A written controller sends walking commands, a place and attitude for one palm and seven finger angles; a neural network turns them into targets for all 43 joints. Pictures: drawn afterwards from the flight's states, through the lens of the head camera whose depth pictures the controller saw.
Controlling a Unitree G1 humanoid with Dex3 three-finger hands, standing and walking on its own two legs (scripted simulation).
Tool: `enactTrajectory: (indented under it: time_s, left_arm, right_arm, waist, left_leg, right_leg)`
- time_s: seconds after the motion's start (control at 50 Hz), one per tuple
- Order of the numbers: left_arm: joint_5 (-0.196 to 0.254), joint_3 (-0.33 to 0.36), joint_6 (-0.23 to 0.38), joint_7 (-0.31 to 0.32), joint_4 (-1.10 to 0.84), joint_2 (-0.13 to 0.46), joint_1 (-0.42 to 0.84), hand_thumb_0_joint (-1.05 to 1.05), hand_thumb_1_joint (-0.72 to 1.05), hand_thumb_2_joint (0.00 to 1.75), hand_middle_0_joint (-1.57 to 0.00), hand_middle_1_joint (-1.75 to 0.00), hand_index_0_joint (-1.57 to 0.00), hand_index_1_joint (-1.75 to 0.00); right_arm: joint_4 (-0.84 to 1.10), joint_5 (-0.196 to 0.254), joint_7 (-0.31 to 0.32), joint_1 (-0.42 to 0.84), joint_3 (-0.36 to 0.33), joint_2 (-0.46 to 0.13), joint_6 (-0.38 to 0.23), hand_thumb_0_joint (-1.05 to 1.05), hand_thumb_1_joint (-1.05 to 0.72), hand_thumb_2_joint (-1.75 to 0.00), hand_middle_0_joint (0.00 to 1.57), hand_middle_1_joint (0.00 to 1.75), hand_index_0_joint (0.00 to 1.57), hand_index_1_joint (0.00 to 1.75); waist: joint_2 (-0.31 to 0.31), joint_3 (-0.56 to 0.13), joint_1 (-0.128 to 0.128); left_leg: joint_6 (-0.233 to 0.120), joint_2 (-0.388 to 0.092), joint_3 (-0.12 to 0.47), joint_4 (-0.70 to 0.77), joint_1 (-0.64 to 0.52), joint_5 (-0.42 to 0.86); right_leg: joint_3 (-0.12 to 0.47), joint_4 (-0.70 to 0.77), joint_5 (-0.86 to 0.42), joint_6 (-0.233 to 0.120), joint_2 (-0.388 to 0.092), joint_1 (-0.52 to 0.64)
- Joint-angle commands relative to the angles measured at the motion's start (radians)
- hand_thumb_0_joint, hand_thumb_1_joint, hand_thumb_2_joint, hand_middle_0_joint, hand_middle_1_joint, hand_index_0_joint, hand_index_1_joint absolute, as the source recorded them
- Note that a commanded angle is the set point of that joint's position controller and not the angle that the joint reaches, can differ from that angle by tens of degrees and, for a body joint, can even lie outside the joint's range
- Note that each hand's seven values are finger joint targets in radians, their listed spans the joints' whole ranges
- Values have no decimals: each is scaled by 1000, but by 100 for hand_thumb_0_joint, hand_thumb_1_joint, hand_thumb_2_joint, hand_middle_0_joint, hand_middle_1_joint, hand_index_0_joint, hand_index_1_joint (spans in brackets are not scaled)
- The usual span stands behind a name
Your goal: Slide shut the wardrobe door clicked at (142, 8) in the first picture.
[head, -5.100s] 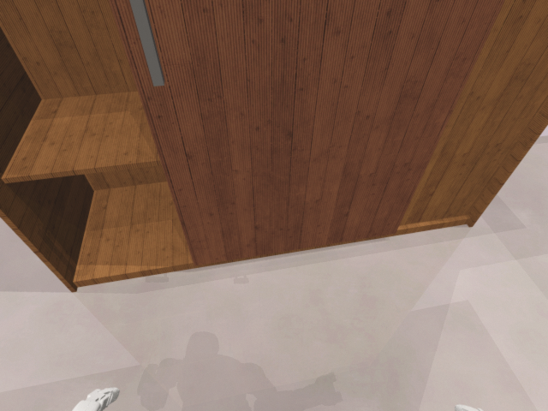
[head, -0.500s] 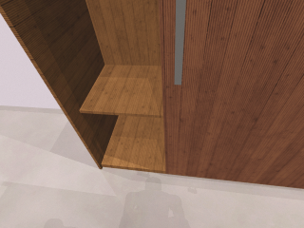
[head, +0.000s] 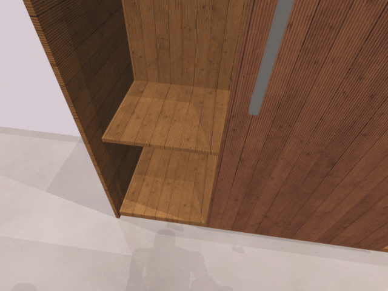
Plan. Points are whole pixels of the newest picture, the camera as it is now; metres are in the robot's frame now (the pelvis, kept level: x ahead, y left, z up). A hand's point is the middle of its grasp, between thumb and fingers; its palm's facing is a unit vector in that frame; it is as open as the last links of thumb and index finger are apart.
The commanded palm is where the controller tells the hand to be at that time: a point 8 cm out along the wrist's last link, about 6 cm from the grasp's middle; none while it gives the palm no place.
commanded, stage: come to a stop and stand still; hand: right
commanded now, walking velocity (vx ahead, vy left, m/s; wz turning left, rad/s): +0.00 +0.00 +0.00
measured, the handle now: (270, 43) +0.55 -0.10 +0.27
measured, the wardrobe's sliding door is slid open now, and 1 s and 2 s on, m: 0.48 0.48 0.48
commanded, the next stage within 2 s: look again from close up in 0.24 s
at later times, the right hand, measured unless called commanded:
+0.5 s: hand out of the picture -0.05 -0.16 -0.18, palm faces +0.04 +0.99 -0.16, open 7.3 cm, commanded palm none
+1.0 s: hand out of the picture -0.03 -0.22 -0.18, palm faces +0.01 +0.98 -0.20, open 7.3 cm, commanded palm none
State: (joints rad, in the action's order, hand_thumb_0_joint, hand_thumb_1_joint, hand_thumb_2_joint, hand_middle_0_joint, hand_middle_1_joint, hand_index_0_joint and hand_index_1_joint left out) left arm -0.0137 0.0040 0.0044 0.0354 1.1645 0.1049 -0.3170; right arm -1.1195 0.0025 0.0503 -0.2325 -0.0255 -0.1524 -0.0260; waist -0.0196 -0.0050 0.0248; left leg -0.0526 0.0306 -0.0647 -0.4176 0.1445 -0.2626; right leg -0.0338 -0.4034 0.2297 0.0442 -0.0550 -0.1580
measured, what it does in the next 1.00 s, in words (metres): shifts its weight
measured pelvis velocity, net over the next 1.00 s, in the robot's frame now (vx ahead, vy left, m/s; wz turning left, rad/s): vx -0.03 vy -0.05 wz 0.02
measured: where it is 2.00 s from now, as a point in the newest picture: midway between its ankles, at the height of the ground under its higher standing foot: outside the picture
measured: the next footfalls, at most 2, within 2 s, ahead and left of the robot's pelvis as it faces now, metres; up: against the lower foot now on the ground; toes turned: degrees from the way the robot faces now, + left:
none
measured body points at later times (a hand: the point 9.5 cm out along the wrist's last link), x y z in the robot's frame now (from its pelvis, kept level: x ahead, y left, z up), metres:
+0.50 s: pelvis -0.02 -0.02 -0.01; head +0.00 -0.01 +0.44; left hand +0.01 +0.21 -0.17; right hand -0.05 -0.22 -0.17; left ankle -0.02 +0.08 -0.74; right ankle -0.01 -0.13 -0.74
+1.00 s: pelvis -0.03 -0.05 +0.00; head -0.02 -0.04 +0.45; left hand -0.06 +0.16 -0.17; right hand -0.03 -0.27 -0.16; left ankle -0.02 +0.08 -0.74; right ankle -0.01 -0.13 -0.74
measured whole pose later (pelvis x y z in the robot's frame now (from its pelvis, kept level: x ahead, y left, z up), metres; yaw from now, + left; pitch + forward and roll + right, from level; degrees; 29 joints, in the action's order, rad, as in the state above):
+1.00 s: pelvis -0.03 -0.05 +0.00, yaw +1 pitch +0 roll -1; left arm -0.01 -0.02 0.02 0.02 1.11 0.13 -0.34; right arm -1.10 -0.02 0.03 -0.31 0.01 -0.15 -0.01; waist 0.00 0.01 0.00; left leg 0.01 -0.04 -0.02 -0.50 0.24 -0.25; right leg -0.08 -0.44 0.22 -0.06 0.05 -0.22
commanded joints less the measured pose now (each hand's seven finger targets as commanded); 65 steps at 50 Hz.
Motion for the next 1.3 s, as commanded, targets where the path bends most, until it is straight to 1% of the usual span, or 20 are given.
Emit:
enactTrajectory:
  time_s: [0.0,0.08,0.14,0.3,0.32,0.34,0.36,0.38,0.4,0.44,0.48,0.5,0.52,0.54,0.62,0.76,0.92,1.1,1.26,1.28]
  left_arm:
    - [0,15,-1,13,-16,75,-72,0,90,90,-20,-30,-20,-30]
    - [2,15,-13,14,-21,85,-44,0,90,90,-20,-30,-20,-30]
    - [1,13,-14,15,-25,92,-30,0,90,90,-20,-30,-20,-30]
    - [2,9,-4,18,-33,105,-13,0,90,90,-20,-30,-20,-30]
    - [9,12,23,0,-104,124,109,0,90,90,-20,-30,-20,-30]
    - [10,14,8,-1,-152,84,37,0,90,90,-20,-30,-20,-30]
    - [7,18,10,0,-151,87,32,0,90,90,-20,-30,-20,-30]
    - [13,14,7,-5,-153,69,24,0,90,90,-20,-30,-20,-30]
    - [12,14,11,-8,-153,67,-3,0,90,90,-20,-30,-20,-30]
    - [7,13,22,-5,-138,85,-47,0,90,90,-20,-30,-20,-30]
    - [-2,13,33,-2,-138,125,-60,0,90,90,-20,-30,-20,-30]
    - [-5,9,30,0,-142,135,-45,0,90,90,-20,-30,-20,-30]
    - [-4,5,31,-1,-140,127,-29,0,90,90,-20,-30,-20,-30]
    - [-3,4,30,-1,-142,127,-14,0,90,90,-20,-30,-20,-30]
    - [-5,3,29,-4,-149,148,-21,0,90,90,-20,-30,-20,-30]
    - [-5,5,33,-5,-133,160,-39,0,90,90,-20,-30,-20,-30]
    - [-2,2,37,-6,-101,142,-56,0,90,90,-20,-30,-20,-30]
    - [4,-5,38,-2,-72,124,-59,0,90,90,-20,-30,-20,-30]
    - [4,-5,37,0,-65,114,-42,0,90,90,-20,-30,-20,-30]
    - [4,-4,34,-2,-62,112,-47,0,90,90,-20,-30,-20,-30]
  right_arm:
    - [11,-6,-4,-109,-7,-82,1,0,-90,-90,20,30,20,30]
    - [4,-9,-5,-111,-5,-88,4,0,-90,-90,20,30,20,30]
    - [0,-9,-6,-119,-5,-85,3,0,-90,-90,20,30,20,30]
    - [-19,-8,-8,-152,-2,-75,0,0,-90,-90,20,30,20,30]
    - [-42,-29,35,-256,-4,-103,-39,0,-90,-90,20,30,20,30]
    - [-3,-30,30,-259,-9,-142,-45,0,-90,-90,20,30,20,30]
    - [10,-31,24,-227,-3,-114,-45,0,-90,-90,20,30,20,30]
    - [13,-27,17,-195,-2,-123,-38,0,-90,-90,20,30,20,30]
    - [32,-31,11,-178,1,-115,-36,0,-90,-90,20,30,20,30]
    - [41,-23,7,-152,6,-88,-25,0,-90,-90,20,30,20,30]
    - [46,-19,2,-144,13,-51,-9,0,-90,-90,20,30,20,30]
    - [50,-19,0,-152,13,-43,-6,0,-90,-90,20,30,20,30]
    - [48,-20,-3,-140,14,-55,2,0,-90,-90,20,30,20,30]
    - [47,-21,-7,-144,15,-60,6,0,-90,-90,20,30,20,30]
    - [52,-24,-15,-149,19,-70,14,0,-90,-90,20,30,20,30]
    - [61,-24,-20,-135,19,-79,17,0,-90,-90,20,30,20,30]
    - [51,-22,-18,-141,20,-77,9,0,-90,-90,20,30,20,30]
    - [26,-20,-14,-155,23,-67,3,0,-90,-90,20,30,20,30]
    - [19,-19,-13,-161,23,-65,-1,0,-90,-90,20,30,20,30]
    - [17,-22,-13,-166,21,-67,0,0,-90,-90,20,30,20,30]
  waist:
    - [46,49,-17]
    - [76,84,-13]
    - [62,102,-13]
    - [5,52,-19]
    - [102,94,-79]
    - [113,8,-21]
    - [6,-3,-15]
    - [16,-29,-12]
    - [46,-50,-3]
    - [69,-44,9]
    - [-1,20,-10]
    - [-1,60,-20]
    - [-67,89,-24]
    - [-74,124,-34]
    - [-15,160,-40]
    - [-13,117,-41]
    - [17,64,-38]
    - [25,68,-29]
    - [24,60,-28]
    - [47,65,-28]
  left_leg:
    - [37,-153,127,101,-14,389]
    - [51,-152,133,141,22,320]
    - [51,-152,140,159,41,268]
    - [41,-146,122,153,5,273]
    - [138,-235,235,90,-23,955]
    - [108,-278,234,36,-93,1046]
    - [40,-261,187,15,-95,997]
    - [-19,-247,148,28,-69,790]
    - [-45,-221,142,21,-63,653]
    - [-29,-175,122,-7,16,346]
    - [2,-110,91,-10,76,84]
    - [2,-99,102,-2,92,58]
    - [5,-97,96,-13,90,12]
    - [8,-92,92,-10,95,-17]
    - [12,-88,84,-20,92,-54]
    - [18,-94,75,-36,90,-38]
    - [17,-115,97,-19,80,3]
    - [16,-126,121,-4,94,51]
    - [12,-130,136,4,98,90]
    - [11,-127,123,3,92,22]
  right_leg:
    - [18,15,-143,-32,-37,-17]
    - [12,10,-92,-30,-33,-4]
    - [17,18,-95,-30,-32,7]
    - [28,32,-141,-34,-44,36]
    - [-42,-246,1,-11,-20,-135]
    - [51,-301,133,-45,8,-165]
    - [35,-297,134,-53,4,-168]
    - [11,-255,137,-53,-5,-135]
    - [4,-189,109,-45,15,-104]
    - [27,-59,-8,-50,-1,-19]
    - [90,-30,-117,-84,-74,-55]
    - [96,-27,-112,-90,-76,-89]
    - [121,16,-78,-94,-69,-119]
    - [131,46,-19,-99,-67,-149]
    - [162,126,183,-106,-63,-213]
    - [180,171,225,-114,-70,-190]
    - [146,125,111,-111,-57,-136]
    - [98,59,-36,-103,-42,-87]
    - [80,30,-84,-95,-38,-61]
    - [81,20,-26,-98,-37,-72]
